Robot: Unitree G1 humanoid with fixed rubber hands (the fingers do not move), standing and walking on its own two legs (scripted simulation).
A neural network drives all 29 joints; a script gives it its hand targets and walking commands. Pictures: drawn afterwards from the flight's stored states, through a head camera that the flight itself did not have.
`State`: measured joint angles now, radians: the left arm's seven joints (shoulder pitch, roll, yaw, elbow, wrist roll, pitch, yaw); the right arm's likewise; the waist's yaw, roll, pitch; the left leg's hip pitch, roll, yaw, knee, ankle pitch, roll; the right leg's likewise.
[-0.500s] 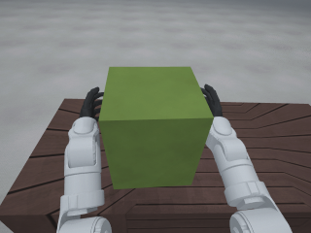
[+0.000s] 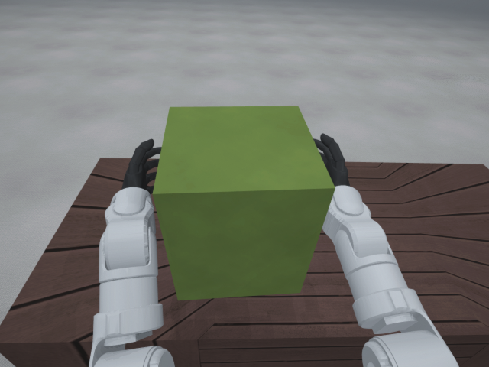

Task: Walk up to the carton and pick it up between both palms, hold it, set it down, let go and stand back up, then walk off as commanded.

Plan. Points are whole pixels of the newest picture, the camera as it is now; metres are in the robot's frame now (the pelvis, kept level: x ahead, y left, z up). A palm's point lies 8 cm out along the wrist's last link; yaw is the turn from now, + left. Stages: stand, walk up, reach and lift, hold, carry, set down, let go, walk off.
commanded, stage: hold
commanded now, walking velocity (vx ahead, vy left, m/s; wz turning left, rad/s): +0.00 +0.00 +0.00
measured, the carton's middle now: (237, 203) +0.37 +0.01 +0.14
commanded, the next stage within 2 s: none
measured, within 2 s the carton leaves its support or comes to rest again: neither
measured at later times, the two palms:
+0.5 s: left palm (138, 190) +0.35 +0.16 +0.18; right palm (334, 186) +0.36 -0.14 +0.18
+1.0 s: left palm (136, 194) +0.35 +0.16 +0.18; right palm (333, 187) +0.35 -0.14 +0.18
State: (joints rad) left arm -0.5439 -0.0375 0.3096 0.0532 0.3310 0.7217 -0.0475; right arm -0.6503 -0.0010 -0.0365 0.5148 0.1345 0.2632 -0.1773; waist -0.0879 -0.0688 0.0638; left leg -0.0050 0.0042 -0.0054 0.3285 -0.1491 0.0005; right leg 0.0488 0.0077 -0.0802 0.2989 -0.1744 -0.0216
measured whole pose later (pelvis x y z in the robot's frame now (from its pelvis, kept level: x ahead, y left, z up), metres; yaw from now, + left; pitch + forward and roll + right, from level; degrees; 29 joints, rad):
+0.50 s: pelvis +0.00 +0.00 +0.00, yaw +0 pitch -10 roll +0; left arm -0.56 -0.04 0.32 0.08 0.34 0.72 -0.05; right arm -0.66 0.00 -0.05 0.54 0.11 0.26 -0.17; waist -0.09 -0.07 0.07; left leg 0.00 0.00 0.00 0.32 -0.15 0.00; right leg 0.05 0.00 -0.08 0.30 -0.17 -0.02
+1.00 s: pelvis +0.00 +0.00 +0.00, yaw +0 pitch -10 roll +0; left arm -0.52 -0.03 0.30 0.03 0.33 0.73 -0.06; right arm -0.63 0.01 -0.03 0.50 0.14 0.26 -0.18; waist -0.09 -0.07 0.07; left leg 0.00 0.01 -0.01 0.33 -0.15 0.00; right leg 0.05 0.01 -0.09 0.30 -0.17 -0.02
